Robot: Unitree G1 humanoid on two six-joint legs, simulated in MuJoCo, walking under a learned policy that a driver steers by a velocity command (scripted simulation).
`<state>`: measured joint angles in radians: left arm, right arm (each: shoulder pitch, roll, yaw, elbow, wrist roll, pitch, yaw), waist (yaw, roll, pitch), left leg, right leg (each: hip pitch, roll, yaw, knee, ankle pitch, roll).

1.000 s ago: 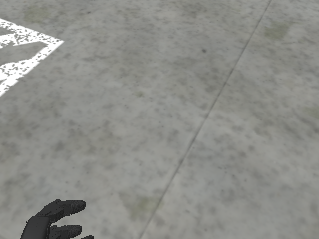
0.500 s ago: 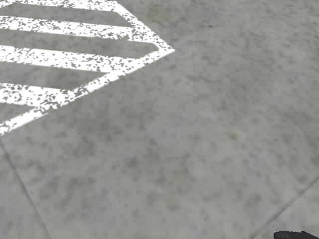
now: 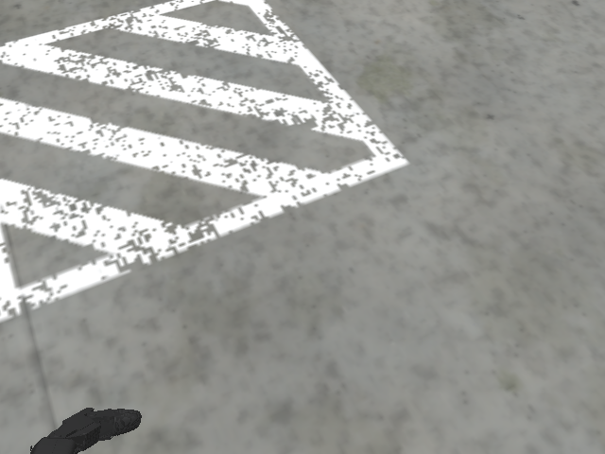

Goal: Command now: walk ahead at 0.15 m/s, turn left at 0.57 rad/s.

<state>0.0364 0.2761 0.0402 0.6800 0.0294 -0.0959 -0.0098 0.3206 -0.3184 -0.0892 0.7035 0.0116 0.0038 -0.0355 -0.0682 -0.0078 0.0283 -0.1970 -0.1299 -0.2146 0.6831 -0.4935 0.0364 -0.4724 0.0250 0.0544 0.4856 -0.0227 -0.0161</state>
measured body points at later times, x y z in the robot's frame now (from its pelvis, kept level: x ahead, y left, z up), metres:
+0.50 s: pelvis +0.03 +0.02 +0.01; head +0.06 +0.06 +0.46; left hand +0.11 +0.34 -0.10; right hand +0.25 -0.22 -0.06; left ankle +0.02 +0.12 -0.72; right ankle +0.11 -0.11 -0.67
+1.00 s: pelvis +0.05 +0.00 +0.02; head +0.09 +0.00 +0.47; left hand +0.02 +0.31 -0.07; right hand +0.35 -0.16 -0.07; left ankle -0.03 +0.10 -0.66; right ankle +0.11 -0.10 -0.72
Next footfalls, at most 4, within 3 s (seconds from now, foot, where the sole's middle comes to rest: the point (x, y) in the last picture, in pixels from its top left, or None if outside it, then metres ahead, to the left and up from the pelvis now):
0.42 left None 0.06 0.13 -0.76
0.88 right None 0.15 -0.08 -0.76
1.20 left None -0.01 0.14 -0.76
1.56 right None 0.22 -0.04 -0.76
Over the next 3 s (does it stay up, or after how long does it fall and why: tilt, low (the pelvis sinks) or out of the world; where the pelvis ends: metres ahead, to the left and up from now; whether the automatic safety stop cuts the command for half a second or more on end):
stays up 0.84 0.26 0.00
